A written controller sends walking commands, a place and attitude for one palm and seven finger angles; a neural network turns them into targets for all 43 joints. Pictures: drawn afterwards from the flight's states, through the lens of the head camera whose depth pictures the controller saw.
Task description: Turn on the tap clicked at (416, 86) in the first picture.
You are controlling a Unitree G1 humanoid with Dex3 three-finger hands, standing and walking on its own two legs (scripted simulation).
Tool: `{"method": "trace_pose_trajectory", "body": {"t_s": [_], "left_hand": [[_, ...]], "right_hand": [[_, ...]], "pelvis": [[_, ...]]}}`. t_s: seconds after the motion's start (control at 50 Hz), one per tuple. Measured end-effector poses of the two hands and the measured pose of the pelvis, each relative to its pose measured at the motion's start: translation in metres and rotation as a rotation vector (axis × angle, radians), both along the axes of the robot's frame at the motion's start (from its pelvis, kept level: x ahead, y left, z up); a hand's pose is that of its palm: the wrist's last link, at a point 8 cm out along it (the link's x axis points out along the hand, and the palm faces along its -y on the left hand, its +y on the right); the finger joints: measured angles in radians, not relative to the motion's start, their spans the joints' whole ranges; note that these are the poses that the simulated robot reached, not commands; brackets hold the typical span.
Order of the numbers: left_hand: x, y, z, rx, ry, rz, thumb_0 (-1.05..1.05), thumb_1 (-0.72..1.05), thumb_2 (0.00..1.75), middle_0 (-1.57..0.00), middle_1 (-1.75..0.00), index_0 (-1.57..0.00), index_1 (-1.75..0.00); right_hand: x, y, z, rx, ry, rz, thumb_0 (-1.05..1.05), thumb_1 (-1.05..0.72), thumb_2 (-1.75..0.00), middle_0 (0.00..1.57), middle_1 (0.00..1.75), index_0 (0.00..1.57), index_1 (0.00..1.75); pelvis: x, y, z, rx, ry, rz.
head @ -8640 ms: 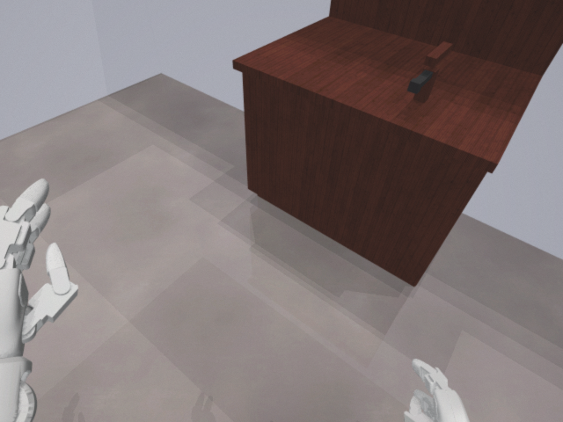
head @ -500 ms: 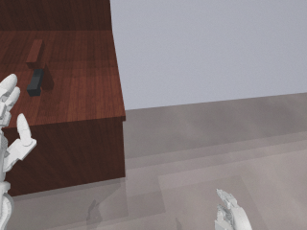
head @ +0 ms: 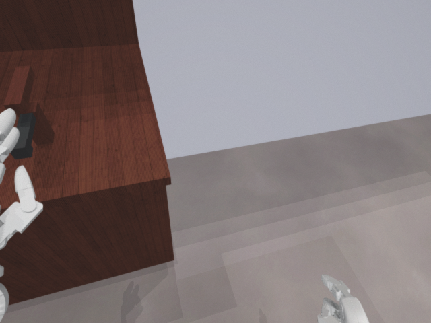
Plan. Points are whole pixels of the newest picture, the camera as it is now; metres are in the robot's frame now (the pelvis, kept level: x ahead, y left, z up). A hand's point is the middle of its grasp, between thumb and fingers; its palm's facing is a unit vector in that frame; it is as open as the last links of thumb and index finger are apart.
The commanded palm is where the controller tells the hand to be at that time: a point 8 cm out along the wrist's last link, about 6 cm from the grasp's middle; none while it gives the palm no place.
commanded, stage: shuffle to correct the standing spot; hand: left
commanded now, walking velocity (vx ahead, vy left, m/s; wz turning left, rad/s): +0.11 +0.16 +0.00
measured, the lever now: (21, 149) +0.39 +0.41 +0.07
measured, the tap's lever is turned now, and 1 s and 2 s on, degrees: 0 0 0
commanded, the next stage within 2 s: come to a stop and stand still in 0.42 s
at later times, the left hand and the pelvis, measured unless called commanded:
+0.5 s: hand out of the picture +0.25 +0.34 +0.19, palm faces +0.42 -0.81 -0.41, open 7.4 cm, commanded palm +0.18 +0.38 +0.20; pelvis +0.02 +0.10 -0.01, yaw +0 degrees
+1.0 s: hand out of the picture +0.29 +0.37 +0.20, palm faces +0.32 -0.87 -0.39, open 7.4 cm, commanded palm +0.23 +0.41 +0.20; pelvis +0.06 +0.14 +0.03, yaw -2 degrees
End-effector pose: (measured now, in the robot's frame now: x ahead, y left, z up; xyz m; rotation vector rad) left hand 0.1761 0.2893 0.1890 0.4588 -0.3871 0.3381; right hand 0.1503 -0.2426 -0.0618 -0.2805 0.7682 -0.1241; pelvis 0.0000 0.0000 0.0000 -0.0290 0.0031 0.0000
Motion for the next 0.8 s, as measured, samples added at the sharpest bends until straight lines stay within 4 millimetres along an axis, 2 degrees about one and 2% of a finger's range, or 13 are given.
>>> {"method": "trace_pose_trajectory", "body": {"t_s": [0.06,0.12,0.18,0.24,0.32,0.38,0.44,0.52,0.6,0.68,0.8], "left_hand": [[0.010,0.004,0.003,-0.009,0.026,-0.003,0.02,0.89,0.90,-0.21,-0.30,-0.21,-0.30],[0.018,0.001,0.016,0.011,0.046,-0.030,0.02,0.89,0.90,-0.21,-0.30,-0.21,-0.30],[0.012,0.004,0.024,0.098,0.011,-0.055,0.02,0.89,0.90,-0.21,-0.30,-0.21,-0.30],[0.003,0.022,0.022,0.111,0.035,-0.013,0.02,0.89,0.90,-0.21,-0.30,-0.21,-0.31],[0.002,0.045,0.013,0.042,0.059,0.053,0.02,0.89,0.90,-0.21,-0.30,-0.21,-0.31],[0.011,0.059,0.009,-0.006,0.044,0.057,0.02,0.89,0.90,-0.21,-0.30,-0.21,-0.30],[0.023,0.076,0.010,0.021,-0.008,0.020,0.02,0.89,0.90,-0.21,-0.30,-0.21,-0.30],[0.038,0.098,0.016,0.088,-0.038,0.017,0.02,0.89,0.90,-0.21,-0.30,-0.21,-0.30],[0.039,0.101,0.022,0.108,-0.031,0.024,0.02,0.89,0.90,-0.21,-0.30,-0.21,-0.30],[0.041,0.111,0.021,0.050,-0.004,0.025,0.02,0.89,0.90,-0.21,-0.30,-0.21,-0.30],[0.066,0.148,0.006,-0.031,0.027,0.064,0.02,0.89,0.90,-0.21,-0.30,-0.21,-0.30]], "right_hand": [[-0.003,0.009,0.002,0.021,0.006,-0.011,0.02,-0.91,-0.90,0.20,0.30,0.20,0.30],[-0.002,0.022,0.004,0.061,-0.008,-0.004,0.02,-0.91,-0.90,0.20,0.30,0.20,0.30],[0.005,0.032,-0.005,0.080,-0.015,0.033,0.02,-0.91,-0.90,0.20,0.30,0.20,0.30],[0.012,0.041,-0.011,0.083,0.023,0.042,0.02,-0.91,-0.90,0.20,0.30,0.20,0.30],[0.017,0.057,-0.008,0.064,0.042,0.044,0.02,-0.91,-0.90,0.20,0.30,0.20,0.30],[0.024,0.072,-0.004,0.029,0.015,0.046,0.02,-0.91,-0.90,0.20,0.30,0.20,0.30],[0.036,0.089,-0.008,0.011,-0.053,0.019,0.02,-0.91,-0.90,0.20,0.30,0.20,0.30],[0.043,0.121,-0.011,0.078,-0.091,-0.003,0.02,-0.91,-0.90,0.20,0.30,0.20,0.30],[0.046,0.146,-0.019,0.151,-0.096,0.030,0.02,-0.91,-0.90,0.20,0.30,0.20,0.30],[0.044,0.163,-0.022,0.145,-0.013,0.055,0.02,-0.91,-0.90,0.21,0.30,0.20,0.30],[0.053,0.175,-0.013,0.091,0.015,0.024,0.02,-0.91,-0.90,0.21,0.30,0.20,0.30]], "pelvis": [[0.003,0.007,0.006,0.012,-0.021,-0.013],[0.007,0.014,0.013,0.001,-0.025,0.002],[0.008,0.017,0.005,0.027,-0.019,0.052],[0.009,0.027,0.005,0.009,-0.019,0.017],[0.014,0.044,0.011,0.028,-0.016,0.004],[0.020,0.063,0.011,0.048,-0.031,0.010],[0.025,0.088,-0.002,0.037,-0.040,0.013],[0.025,0.098,-0.006,0.053,-0.042,0.008],[0.034,0.106,-0.007,0.043,-0.032,0.010],[0.048,0.123,0.003,0.027,-0.029,0.006],[0.059,0.143,0.009,0.030,-0.031,-0.005]]}}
